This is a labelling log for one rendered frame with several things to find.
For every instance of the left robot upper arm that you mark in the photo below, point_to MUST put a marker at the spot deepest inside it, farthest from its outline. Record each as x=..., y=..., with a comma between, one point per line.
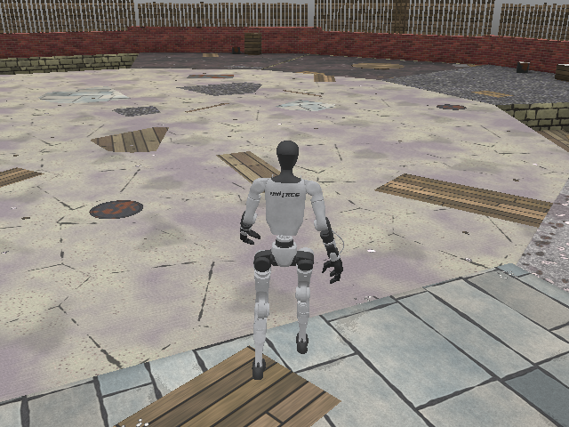
x=253, y=200

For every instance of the robot right forearm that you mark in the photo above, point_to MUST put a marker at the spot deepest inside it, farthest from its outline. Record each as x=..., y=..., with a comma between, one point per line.
x=329, y=242

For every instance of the right robot upper arm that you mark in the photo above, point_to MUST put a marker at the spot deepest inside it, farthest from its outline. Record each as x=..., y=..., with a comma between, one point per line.
x=318, y=204

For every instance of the left robot thigh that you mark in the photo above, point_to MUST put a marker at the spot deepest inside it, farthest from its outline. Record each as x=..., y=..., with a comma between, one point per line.
x=262, y=270

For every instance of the robot right hand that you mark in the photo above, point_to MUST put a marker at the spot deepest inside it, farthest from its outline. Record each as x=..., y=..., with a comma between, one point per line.
x=338, y=269

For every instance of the robot left hand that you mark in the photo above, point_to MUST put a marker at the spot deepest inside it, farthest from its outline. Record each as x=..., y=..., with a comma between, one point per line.
x=247, y=240

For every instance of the robot left shin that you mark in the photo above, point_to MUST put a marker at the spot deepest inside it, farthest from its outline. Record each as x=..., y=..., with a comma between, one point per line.
x=259, y=335

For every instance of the robot left forearm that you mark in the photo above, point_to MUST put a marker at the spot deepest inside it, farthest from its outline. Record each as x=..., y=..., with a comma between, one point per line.
x=245, y=228

